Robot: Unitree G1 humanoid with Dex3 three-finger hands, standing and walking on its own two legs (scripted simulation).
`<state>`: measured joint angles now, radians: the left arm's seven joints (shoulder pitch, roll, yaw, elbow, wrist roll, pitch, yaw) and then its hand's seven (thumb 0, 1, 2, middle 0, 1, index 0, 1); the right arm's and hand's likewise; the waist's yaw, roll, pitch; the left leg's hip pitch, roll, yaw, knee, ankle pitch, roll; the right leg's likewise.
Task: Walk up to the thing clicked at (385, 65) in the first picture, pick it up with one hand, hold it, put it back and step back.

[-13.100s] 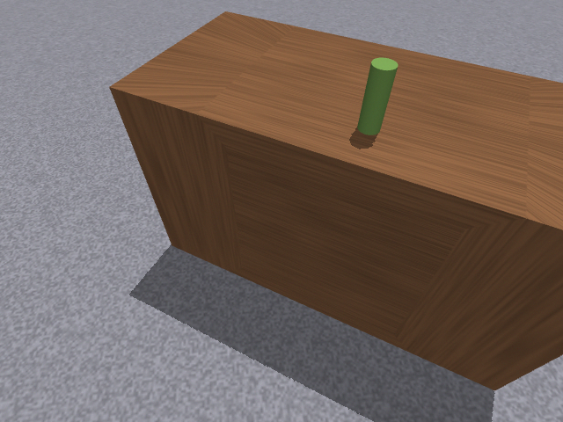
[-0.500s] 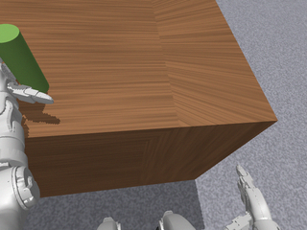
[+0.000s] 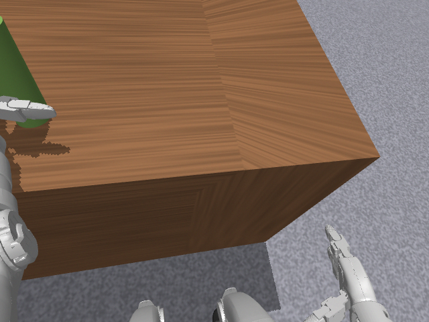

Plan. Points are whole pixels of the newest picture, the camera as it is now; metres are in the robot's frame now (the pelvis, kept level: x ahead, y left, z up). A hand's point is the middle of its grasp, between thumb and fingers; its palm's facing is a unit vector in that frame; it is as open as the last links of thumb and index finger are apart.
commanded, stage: close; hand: left
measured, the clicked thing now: (10, 77) +0.51 +0.25 +0.12
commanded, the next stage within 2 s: settle in 0.28 s
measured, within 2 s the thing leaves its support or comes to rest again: leaves its support in 0.66 s
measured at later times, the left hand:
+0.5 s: hand (16, 89) +0.51 +0.25 +0.10, palm faces +0.23 -0.97 +0.01, open 8.5 cm
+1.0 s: hand (4, 64) +0.52 +0.25 +0.14, palm faces +0.23 -0.97 -0.01, open 8.7 cm
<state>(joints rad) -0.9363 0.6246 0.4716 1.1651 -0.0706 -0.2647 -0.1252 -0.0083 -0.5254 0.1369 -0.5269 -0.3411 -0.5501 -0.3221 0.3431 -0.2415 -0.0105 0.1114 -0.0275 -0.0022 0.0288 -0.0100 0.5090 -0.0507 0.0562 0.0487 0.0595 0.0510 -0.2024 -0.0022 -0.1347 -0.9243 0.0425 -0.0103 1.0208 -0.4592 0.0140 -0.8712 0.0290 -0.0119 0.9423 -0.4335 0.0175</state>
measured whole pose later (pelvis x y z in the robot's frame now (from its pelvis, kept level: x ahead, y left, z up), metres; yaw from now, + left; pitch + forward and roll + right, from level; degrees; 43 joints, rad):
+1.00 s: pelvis +0.01 +0.00 +0.01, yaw +0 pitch +18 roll -3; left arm -0.91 0.58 0.43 1.09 -0.07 -0.17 -0.10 0.03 -0.27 1.08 -0.88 -1.22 -0.82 -1.15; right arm 0.33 -0.23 -0.02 0.18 0.00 0.01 0.02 -0.01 0.54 -0.05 0.06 0.05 0.06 0.05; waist -0.17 0.01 -0.14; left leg -0.81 0.04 0.00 0.94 -0.44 0.02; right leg -0.77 0.02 0.00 0.87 -0.42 0.02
